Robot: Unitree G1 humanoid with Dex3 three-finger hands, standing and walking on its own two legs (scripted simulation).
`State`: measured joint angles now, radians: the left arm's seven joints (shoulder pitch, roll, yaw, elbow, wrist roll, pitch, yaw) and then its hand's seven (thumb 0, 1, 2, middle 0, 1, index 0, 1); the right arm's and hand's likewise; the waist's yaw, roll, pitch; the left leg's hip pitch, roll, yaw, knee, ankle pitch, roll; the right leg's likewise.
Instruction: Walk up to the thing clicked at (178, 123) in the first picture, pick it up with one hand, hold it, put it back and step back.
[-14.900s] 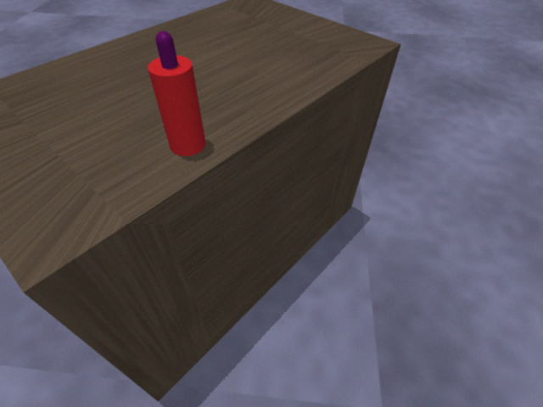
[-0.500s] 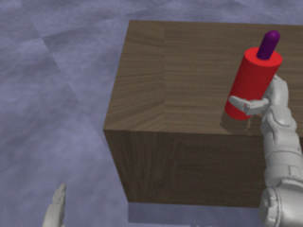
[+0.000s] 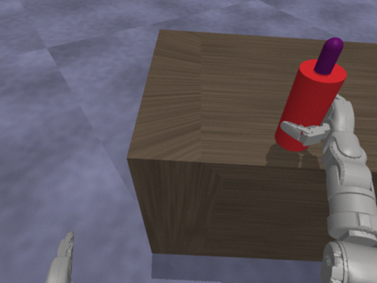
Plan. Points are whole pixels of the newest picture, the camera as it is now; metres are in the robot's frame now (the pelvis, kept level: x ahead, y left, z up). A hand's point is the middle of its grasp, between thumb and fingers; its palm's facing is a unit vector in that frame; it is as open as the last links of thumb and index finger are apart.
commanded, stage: lift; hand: right
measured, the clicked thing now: (309, 98) +0.42 -0.20 +0.20
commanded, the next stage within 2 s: hold in 1.04 s
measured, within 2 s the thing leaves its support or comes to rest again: neither
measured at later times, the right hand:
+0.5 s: hand (325, 93) +0.38 -0.20 +0.25, palm faces +0.18 +0.98 -0.04, open 10.7 cm
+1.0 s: hand (341, 88) +0.34 -0.19 +0.28, palm faces +0.19 +0.98 -0.05, open 10.7 cm
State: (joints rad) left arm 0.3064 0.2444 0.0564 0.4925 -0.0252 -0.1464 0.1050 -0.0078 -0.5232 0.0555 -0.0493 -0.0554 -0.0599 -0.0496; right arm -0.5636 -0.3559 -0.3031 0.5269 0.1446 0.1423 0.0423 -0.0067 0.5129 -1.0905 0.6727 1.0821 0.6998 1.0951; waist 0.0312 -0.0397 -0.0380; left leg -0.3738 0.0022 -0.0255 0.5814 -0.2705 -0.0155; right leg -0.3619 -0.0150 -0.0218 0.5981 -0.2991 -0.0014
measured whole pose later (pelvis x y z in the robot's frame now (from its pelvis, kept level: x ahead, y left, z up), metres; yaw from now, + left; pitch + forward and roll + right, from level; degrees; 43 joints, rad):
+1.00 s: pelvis -0.01 +0.01 +0.00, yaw -3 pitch -2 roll +0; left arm 0.25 0.26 0.05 0.64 -0.04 -0.24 0.11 -0.01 -0.54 0.06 -0.04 -0.04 -0.04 -0.04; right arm -0.55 -0.35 -0.32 -0.05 0.23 0.76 0.03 -0.01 0.53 -1.10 0.69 1.07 0.71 1.08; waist -0.01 -0.08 -0.08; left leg -0.25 0.02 0.02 0.56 -0.27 -0.01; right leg -0.25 0.00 0.02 0.55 -0.27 0.01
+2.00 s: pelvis -0.01 +0.01 +0.00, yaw -3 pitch -2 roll +0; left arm 0.25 0.26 0.03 0.64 -0.04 -0.27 0.10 -0.01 -0.54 0.06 -0.05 -0.05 -0.05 -0.05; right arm -0.59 -0.35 -0.32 -0.15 0.25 0.92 0.02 -0.01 0.53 -1.10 0.68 1.07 0.71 1.09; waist -0.01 -0.09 -0.10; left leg -0.26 0.02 0.02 0.58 -0.28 -0.01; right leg -0.26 0.00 0.02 0.58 -0.28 0.00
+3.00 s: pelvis -0.01 +0.01 +0.00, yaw -3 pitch -3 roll +0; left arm 0.23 0.26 0.03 0.64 -0.04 -0.29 0.10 -0.01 -0.54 0.06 -0.05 -0.05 -0.06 -0.05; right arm -0.55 -0.36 -0.32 -0.18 0.28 0.92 0.04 -0.01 0.53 -1.11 0.69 1.07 0.71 1.08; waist -0.02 -0.10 -0.11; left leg -0.25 0.02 0.03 0.58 -0.28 -0.01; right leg -0.25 0.00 0.03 0.58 -0.28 0.01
